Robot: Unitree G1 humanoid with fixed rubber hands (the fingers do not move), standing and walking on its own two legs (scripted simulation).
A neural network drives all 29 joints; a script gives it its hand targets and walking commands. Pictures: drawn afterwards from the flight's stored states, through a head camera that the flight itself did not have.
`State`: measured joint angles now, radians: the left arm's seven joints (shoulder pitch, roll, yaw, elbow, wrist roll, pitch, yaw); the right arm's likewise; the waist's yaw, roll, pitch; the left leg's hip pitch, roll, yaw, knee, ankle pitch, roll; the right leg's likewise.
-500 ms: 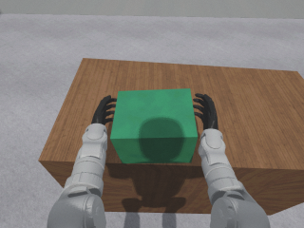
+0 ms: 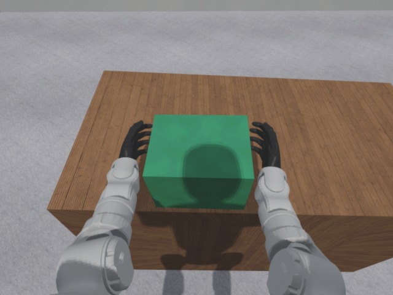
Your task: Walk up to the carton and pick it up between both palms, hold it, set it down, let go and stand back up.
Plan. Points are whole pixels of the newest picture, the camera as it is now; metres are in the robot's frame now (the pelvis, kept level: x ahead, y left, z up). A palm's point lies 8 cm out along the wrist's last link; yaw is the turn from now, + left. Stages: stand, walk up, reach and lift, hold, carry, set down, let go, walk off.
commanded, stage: set down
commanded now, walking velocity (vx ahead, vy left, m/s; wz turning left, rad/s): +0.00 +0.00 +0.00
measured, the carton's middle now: (200, 162) +0.41 -0.03 +0.01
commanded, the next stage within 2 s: none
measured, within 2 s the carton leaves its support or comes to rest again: rests again in 0.36 s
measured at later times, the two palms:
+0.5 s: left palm (130, 162) +0.40 +0.13 +0.02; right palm (267, 168) +0.36 -0.17 +0.04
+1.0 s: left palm (134, 162) +0.41 +0.12 +0.02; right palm (268, 172) +0.36 -0.18 +0.02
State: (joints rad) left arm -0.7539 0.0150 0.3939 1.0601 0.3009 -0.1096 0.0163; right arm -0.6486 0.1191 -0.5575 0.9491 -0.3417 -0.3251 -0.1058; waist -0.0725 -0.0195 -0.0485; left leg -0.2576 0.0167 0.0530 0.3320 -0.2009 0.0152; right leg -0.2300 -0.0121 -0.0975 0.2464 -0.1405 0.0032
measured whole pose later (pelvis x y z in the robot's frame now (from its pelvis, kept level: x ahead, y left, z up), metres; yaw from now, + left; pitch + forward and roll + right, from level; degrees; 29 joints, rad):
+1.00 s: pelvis -0.01 +0.00 +0.00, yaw +0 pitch +12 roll -1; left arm -0.80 -0.01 0.54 1.13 0.43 -0.26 0.00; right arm -0.66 0.15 -0.71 0.97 -0.47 -0.40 -0.09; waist -0.07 -0.03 -0.06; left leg -0.38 0.02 0.05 0.35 -0.18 0.01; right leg -0.35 -0.01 -0.10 0.26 -0.12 0.00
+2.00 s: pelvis -0.01 +0.00 -0.01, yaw -2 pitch +15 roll -1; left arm -0.83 0.08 0.42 1.22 0.31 -0.28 0.05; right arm -0.73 0.06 -0.50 1.14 -0.28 -0.40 -0.12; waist -0.07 -0.03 -0.08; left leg -0.47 0.04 0.09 0.42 -0.21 0.01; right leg -0.46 0.00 -0.07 0.34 -0.14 -0.01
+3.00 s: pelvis -0.05 -0.01 -0.02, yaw -2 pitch +13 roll -1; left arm -1.13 0.35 -0.18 1.45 -0.32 -0.10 0.00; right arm -1.01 -0.24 0.04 1.29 0.38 -0.06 -0.12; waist -0.09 -0.02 -0.20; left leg -0.59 0.03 0.02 0.61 -0.26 0.00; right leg -0.58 0.01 -0.06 0.54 -0.19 -0.02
